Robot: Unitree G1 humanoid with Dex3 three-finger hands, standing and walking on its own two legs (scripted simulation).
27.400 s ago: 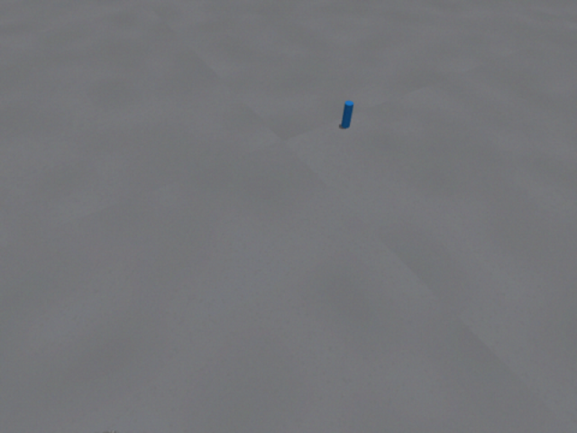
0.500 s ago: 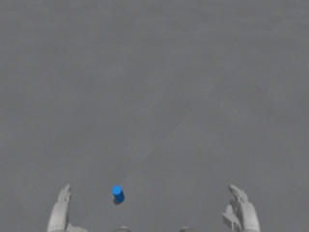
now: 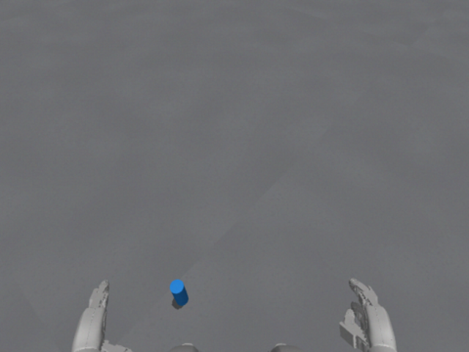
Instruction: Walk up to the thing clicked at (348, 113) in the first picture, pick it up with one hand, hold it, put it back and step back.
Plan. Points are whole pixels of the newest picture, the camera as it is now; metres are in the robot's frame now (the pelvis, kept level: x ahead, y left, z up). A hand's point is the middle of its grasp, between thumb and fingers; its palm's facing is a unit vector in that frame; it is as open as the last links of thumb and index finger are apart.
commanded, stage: home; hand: left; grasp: from the side
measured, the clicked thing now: (179, 293) +0.41 +0.20 -0.65
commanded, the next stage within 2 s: stand in 0.70 s
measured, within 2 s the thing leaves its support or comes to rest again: neither
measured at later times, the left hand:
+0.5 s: hand (125, 334) +0.17 +0.19 -0.06, palm faces +0.10 -0.95 -0.29, open 17.5 cm
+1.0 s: hand (124, 333) +0.17 +0.19 -0.06, palm faces +0.10 -0.95 -0.29, open 15.6 cm
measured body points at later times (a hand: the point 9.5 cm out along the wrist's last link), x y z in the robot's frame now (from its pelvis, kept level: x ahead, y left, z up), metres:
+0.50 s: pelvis +0.00 +0.00 +0.00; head +0.02 +0.01 +0.45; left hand +0.16 +0.24 -0.04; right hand +0.16 -0.24 -0.07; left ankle +0.01 +0.13 -0.69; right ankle +0.01 -0.13 -0.69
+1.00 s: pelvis +0.00 +0.01 +0.00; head +0.02 +0.01 +0.45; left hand +0.16 +0.24 -0.04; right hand +0.16 -0.23 -0.07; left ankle +0.01 +0.13 -0.69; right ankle +0.01 -0.13 -0.69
